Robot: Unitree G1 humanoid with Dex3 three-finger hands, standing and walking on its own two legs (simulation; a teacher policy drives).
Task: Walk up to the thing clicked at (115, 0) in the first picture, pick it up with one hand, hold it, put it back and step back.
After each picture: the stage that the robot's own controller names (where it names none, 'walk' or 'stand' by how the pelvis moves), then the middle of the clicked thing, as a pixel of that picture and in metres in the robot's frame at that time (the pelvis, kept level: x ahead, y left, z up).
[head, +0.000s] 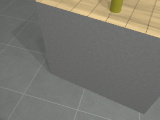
stand; (117, 0) +0.88 -0.20 +0.05
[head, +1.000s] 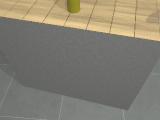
walk; out of the picture +0.78 +0.08 +0.07
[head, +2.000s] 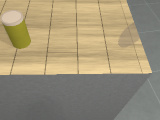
stand; (17, 30) +0.49 +0.24 +0.09
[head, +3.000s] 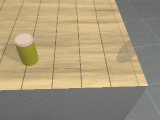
stand; (27, 50) +0.48 +0.22 +0.05
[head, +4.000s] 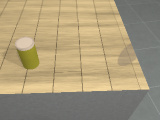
stand; (28, 53) +0.47 +0.22 +0.04
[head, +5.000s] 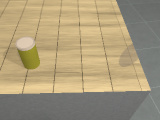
stand; (28, 53) +0.47 +0.22 +0.04
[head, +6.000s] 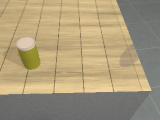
stand; (29, 53) +0.47 +0.21 +0.04
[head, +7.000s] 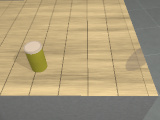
rise first; (36, 57) +0.46 +0.22 +0.05
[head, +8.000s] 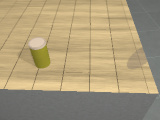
go down; (40, 53) +0.49 +0.21 +0.05
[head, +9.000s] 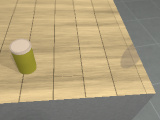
go down; (24, 57) +0.44 +0.20 +0.06
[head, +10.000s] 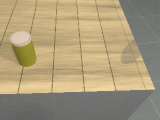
close in; (24, 49) +0.46 +0.20 +0.07
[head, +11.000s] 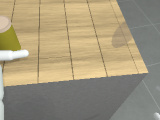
close; (5, 37) +0.47 +0.22 +0.10
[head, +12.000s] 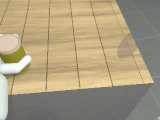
lift; (13, 55) +0.40 +0.20 +0.12
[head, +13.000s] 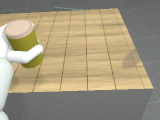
lift; (25, 45) +0.33 +0.16 +0.26
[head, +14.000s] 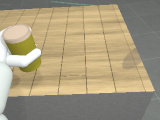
hold; (23, 49) +0.34 +0.17 +0.23
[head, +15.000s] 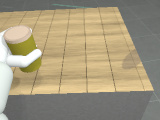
hold; (24, 50) +0.33 +0.17 +0.23
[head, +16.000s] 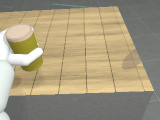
crouch; (25, 48) +0.34 +0.17 +0.23
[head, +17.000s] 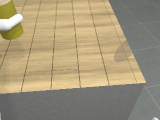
crouch; (5, 17) +0.45 +0.21 +0.25
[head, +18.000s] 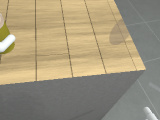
lower; out of the picture +0.48 +0.22 +0.10
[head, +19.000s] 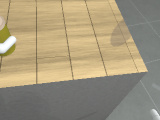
lower; out of the picture +0.47 +0.23 +0.10
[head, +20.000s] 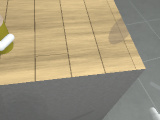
lower; out of the picture +0.48 +0.23 +0.10
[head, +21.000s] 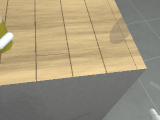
lower; out of the picture +0.48 +0.23 +0.10
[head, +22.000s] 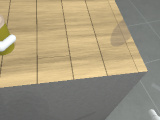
loosen; out of the picture +0.48 +0.23 +0.10
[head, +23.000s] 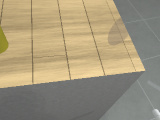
rise; out of the picture +0.47 +0.24 +0.10
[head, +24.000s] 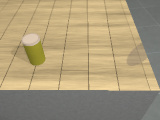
sink last; (34, 49) +0.48 +0.23 +0.07
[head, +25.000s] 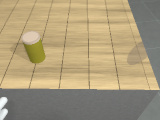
stand; (34, 47) +0.48 +0.22 +0.05
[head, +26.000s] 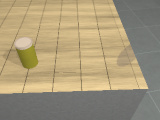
stand; (27, 53) +0.49 +0.23 +0.05
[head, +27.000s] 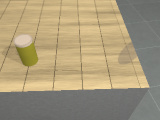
stand; (26, 50) +0.49 +0.23 +0.05
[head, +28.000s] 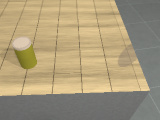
stand; (25, 53) +0.47 +0.23 +0.04
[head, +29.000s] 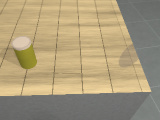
stand; (25, 53) +0.47 +0.23 +0.04
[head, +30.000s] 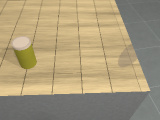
stand; (25, 53) +0.47 +0.23 +0.04
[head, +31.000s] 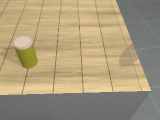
walk; (26, 52) +0.47 +0.23 +0.04
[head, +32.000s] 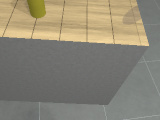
walk; (35, 1) +0.65 +0.22 +0.06
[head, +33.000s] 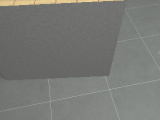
walk; out of the picture +0.92 +0.28 +0.07
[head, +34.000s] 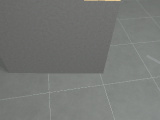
stand; out of the picture +1.11 +0.24 +0.06
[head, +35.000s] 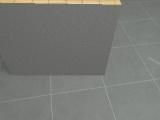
stand; out of the picture +1.11 +0.22 +0.05
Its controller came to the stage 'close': yes
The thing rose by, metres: 0.21
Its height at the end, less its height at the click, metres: +0.00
